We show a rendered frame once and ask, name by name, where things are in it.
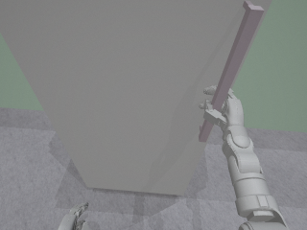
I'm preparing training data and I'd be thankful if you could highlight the robot right hand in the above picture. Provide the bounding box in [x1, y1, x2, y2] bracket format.
[199, 85, 245, 133]

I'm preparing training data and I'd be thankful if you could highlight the handle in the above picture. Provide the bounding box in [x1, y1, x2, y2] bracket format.
[199, 0, 264, 143]

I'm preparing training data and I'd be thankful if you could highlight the robot left hand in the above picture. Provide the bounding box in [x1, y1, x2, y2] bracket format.
[57, 202, 91, 230]

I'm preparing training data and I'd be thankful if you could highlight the right robot forearm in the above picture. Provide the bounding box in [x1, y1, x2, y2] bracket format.
[222, 125, 290, 230]

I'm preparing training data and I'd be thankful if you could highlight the fridge door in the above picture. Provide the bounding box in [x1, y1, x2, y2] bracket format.
[0, 0, 272, 196]

